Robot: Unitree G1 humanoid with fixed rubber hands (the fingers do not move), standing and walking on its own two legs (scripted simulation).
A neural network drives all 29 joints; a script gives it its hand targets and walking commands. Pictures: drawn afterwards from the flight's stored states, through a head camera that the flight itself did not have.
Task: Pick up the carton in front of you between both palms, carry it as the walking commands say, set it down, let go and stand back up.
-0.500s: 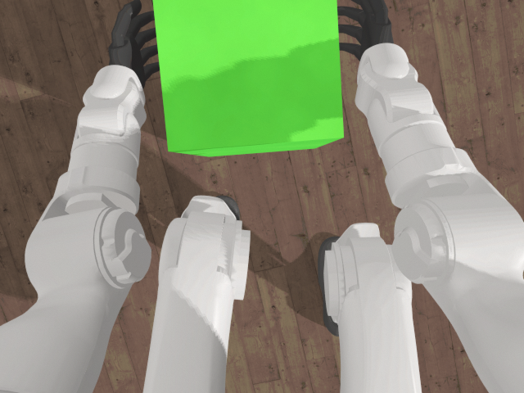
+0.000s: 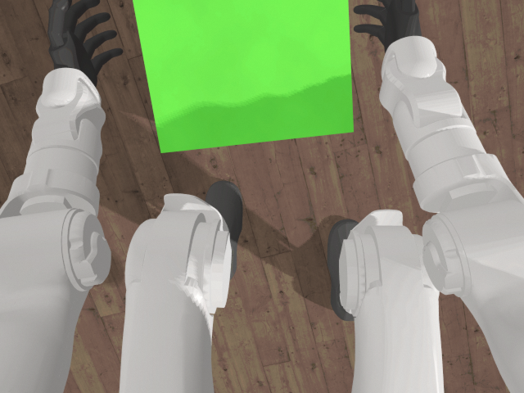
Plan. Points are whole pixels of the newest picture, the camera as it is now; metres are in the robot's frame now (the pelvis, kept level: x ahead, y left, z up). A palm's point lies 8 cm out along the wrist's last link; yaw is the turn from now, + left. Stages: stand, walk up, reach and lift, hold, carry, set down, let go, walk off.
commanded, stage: set down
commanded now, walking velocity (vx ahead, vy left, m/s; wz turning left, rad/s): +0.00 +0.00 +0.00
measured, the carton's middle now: (252, 63) +0.48 +0.10 -0.25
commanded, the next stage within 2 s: let go in 1.06 s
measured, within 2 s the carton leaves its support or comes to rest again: neither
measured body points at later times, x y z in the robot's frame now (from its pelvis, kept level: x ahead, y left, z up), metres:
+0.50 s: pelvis +0.01 +0.01 +0.09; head +0.33 +0.06 +0.40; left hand +0.47 +0.32 -0.04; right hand +0.55 -0.06 -0.04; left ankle +0.14 +0.13 -0.34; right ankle +0.10 -0.12 -0.34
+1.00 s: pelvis +0.04 +0.01 +0.22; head +0.32 +0.06 +0.56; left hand +0.47 +0.33 +0.11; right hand +0.55 -0.06 +0.11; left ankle +0.14 +0.13 -0.34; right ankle +0.10 -0.12 -0.34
